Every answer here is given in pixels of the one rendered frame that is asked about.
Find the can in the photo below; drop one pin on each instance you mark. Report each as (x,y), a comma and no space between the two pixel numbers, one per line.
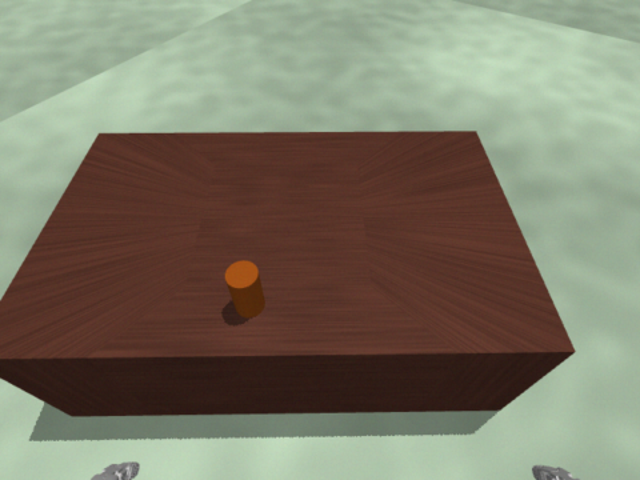
(244,284)

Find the left robot hand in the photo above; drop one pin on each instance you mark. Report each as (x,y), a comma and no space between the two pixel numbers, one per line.
(123,471)

